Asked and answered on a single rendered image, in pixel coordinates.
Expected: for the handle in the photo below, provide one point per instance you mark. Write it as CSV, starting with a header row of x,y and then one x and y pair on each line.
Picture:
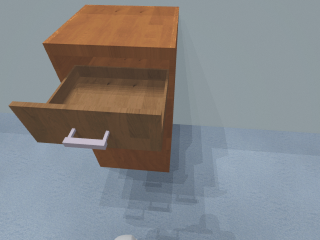
x,y
85,143

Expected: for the cabinet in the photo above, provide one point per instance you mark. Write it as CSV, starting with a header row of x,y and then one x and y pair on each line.
x,y
122,36

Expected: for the drawer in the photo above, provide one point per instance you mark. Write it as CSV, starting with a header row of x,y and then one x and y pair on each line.
x,y
129,102

